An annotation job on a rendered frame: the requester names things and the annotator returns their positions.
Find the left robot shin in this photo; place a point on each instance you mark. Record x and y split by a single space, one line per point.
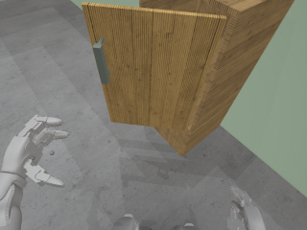
128 215

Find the robot left hand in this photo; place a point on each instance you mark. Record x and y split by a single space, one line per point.
17 157

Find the left robot thigh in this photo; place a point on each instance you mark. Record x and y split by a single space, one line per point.
125 223

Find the handle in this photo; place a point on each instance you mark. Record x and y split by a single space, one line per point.
100 58

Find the robot left forearm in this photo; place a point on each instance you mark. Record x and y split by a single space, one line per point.
11 193

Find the cupboard door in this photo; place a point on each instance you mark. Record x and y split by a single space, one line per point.
158 61

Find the robot right hand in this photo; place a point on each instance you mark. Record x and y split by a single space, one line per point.
249 215

